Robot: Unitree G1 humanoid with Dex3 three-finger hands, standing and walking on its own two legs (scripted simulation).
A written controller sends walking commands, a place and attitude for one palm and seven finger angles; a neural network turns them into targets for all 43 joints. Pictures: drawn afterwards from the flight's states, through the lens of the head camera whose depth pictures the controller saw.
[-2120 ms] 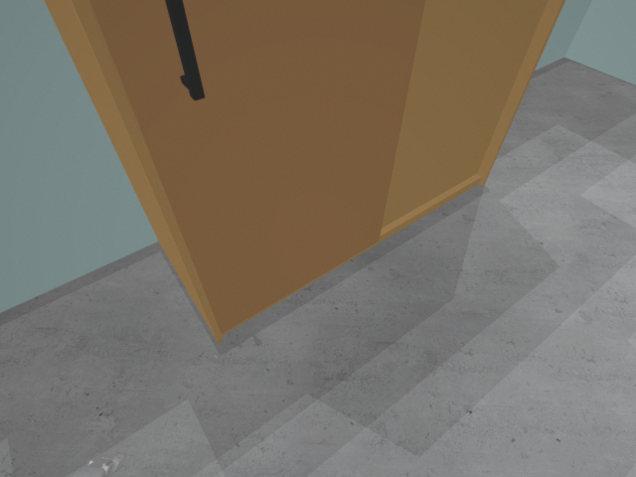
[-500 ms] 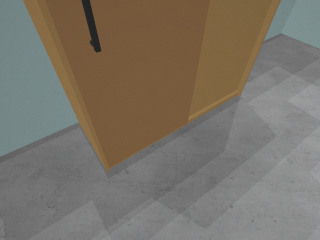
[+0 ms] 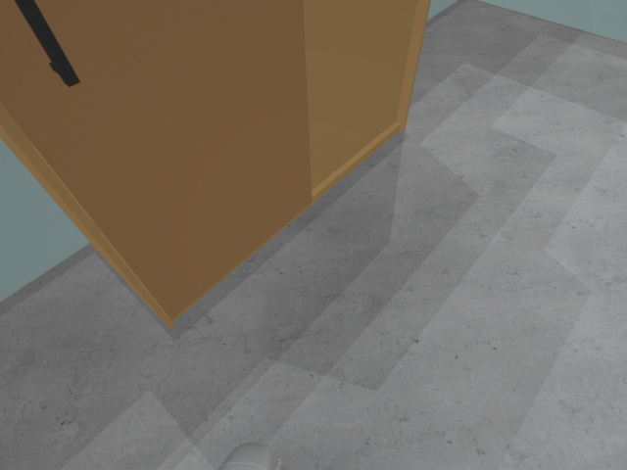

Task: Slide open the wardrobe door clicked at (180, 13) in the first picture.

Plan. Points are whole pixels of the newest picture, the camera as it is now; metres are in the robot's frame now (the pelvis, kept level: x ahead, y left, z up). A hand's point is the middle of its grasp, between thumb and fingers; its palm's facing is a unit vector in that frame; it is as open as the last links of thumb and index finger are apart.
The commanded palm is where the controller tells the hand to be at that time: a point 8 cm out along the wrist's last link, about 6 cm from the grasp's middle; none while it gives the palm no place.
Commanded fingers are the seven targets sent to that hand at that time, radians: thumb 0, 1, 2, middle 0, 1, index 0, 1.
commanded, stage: walk to a spot facing it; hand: left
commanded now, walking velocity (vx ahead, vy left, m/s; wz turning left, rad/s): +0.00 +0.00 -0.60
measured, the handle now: (28, 14) +0.65 +0.47 +0.23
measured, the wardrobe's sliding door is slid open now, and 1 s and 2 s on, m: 0.00 0.00 0.00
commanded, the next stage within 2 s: turn to face it in 1.50 s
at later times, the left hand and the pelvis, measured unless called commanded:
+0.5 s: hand out of the picture +0.12 +0.24 -0.16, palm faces -0.27 -0.93 -0.23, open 7.4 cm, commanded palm none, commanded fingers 0.00 0.90 0.90 -0.20 -0.30 -0.20 -0.30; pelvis -0.02 +0.04 +0.01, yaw -19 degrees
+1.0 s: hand (239, 422) +0.20 +0.15 -0.19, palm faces -0.52 -0.84 -0.15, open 7.4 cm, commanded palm none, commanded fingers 0.00 0.90 0.90 -0.20 -0.30 -0.20 -0.30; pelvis +0.09 -0.01 -0.01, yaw -34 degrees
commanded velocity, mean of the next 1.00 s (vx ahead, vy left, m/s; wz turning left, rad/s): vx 0.22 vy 0.00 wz -0.53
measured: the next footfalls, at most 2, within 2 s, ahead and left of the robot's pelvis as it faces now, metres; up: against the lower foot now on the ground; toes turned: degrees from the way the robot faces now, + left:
left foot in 0.26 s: +0.01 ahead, +0.16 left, +0.00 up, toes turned -11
right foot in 0.64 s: -0.02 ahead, -0.13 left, +0.00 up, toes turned -30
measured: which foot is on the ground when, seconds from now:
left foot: up 0.00-0.24, down 0.26-0.64, up 0.66-0.98, down 1.00-1.00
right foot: down 0.00-0.26, up 0.28-0.62, down 0.64-1.00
